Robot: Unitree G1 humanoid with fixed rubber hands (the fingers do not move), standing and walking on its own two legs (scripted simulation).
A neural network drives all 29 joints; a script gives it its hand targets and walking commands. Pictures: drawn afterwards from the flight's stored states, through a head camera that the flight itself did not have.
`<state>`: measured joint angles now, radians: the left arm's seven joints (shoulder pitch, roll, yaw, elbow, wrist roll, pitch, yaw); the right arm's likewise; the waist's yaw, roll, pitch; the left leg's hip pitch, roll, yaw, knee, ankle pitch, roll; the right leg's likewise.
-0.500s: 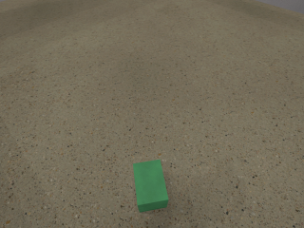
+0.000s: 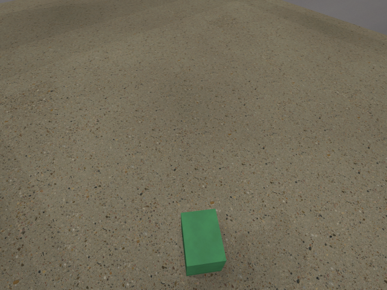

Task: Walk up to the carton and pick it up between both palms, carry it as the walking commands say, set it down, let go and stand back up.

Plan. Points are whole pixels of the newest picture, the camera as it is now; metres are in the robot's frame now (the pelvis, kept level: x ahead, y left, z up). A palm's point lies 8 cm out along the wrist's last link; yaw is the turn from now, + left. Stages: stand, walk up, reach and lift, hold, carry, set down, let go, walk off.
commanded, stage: walk up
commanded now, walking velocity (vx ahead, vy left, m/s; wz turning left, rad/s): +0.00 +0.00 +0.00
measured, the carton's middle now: (201, 241) +0.42 -0.05 -0.68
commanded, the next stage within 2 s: stand in 0.76 s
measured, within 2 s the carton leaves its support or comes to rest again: neither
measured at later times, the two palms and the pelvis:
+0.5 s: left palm out of the picture +0.02 +0.15 -0.13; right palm out of the picture -0.01 -0.33 -0.15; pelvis +0.00 -0.08 +0.00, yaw +5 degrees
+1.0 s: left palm out of the picture -0.03 +0.15 -0.15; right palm out of the picture +0.02 -0.30 -0.14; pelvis -0.01 -0.08 +0.00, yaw +5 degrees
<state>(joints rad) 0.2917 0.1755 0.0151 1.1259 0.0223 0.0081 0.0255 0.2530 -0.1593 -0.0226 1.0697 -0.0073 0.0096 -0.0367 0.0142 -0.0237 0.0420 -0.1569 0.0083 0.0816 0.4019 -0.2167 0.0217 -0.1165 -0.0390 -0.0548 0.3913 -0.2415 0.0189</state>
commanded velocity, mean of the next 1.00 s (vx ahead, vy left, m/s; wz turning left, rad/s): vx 0.00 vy -0.04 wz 0.07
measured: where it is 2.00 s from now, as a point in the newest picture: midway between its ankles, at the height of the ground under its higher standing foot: outside the picture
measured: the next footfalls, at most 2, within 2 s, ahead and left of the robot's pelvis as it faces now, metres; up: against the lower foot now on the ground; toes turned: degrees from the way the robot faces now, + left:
right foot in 0.34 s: +0.04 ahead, -0.20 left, +0.00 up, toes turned +6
left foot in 0.66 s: +0.00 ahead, +0.04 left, +0.00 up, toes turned -1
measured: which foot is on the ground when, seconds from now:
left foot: down 0.00-0.34, up 0.36-0.64, down 0.66-1.00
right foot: down 0.00-0.06, up 0.08-0.32, down 0.34-1.00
